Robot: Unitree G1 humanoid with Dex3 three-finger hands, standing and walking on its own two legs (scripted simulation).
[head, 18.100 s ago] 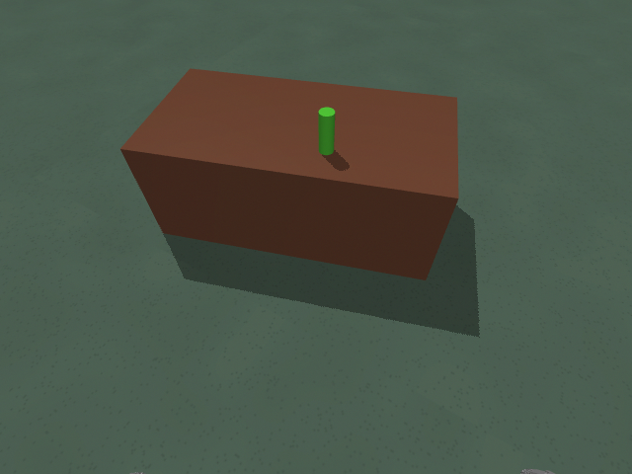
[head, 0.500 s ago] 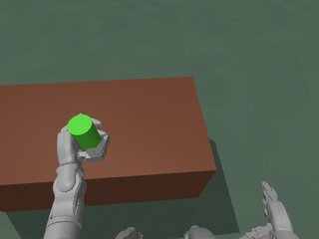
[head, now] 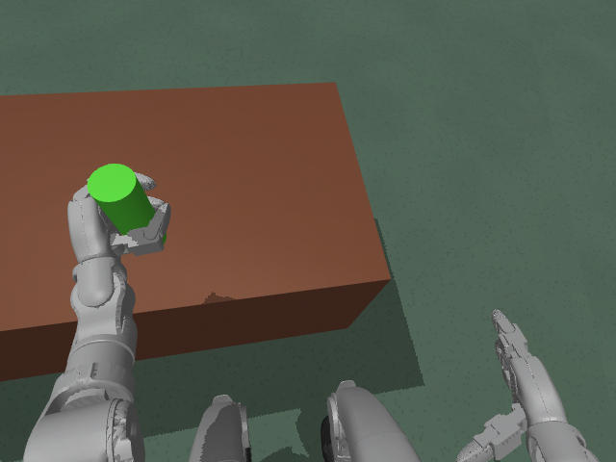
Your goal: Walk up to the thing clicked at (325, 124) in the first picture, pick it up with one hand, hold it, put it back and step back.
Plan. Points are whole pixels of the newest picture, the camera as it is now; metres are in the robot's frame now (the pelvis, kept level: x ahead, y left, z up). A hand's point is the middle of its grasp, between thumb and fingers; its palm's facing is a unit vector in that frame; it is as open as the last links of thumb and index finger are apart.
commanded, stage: crouch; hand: left
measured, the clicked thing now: (132, 213) +0.43 +0.19 +0.01
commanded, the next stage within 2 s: lower in 0.74 s
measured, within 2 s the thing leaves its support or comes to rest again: rests again in 1.92 s
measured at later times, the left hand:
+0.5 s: hand (149, 208) +0.47 +0.19 -0.05, palm faces +0.19 -0.98 -0.01, open 6.7 cm
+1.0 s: hand (154, 208) +0.49 +0.19 -0.09, palm faces +0.19 -0.98 -0.01, open 6.7 cm
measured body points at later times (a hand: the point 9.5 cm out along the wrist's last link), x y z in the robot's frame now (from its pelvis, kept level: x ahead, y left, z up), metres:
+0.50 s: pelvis -0.01 +0.00 -0.04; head +0.14 +0.04 +0.38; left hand +0.46 +0.24 -0.05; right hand +0.15 -0.26 -0.03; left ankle +0.02 +0.13 -0.66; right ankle +0.02 -0.13 -0.66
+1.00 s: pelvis -0.01 +0.00 -0.06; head +0.16 +0.06 +0.35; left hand +0.48 +0.25 -0.08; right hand +0.15 -0.26 -0.02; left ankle +0.02 +0.13 -0.66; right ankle +0.02 -0.13 -0.66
